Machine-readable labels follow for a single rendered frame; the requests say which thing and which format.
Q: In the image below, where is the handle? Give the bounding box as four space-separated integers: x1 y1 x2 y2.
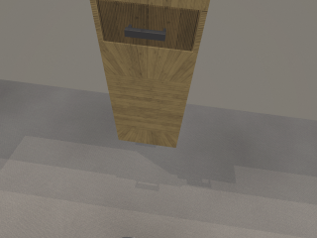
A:
124 24 166 42

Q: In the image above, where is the drawer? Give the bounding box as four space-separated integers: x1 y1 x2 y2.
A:
96 0 201 52

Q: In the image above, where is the cabinet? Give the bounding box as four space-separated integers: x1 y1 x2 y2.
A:
89 0 210 148

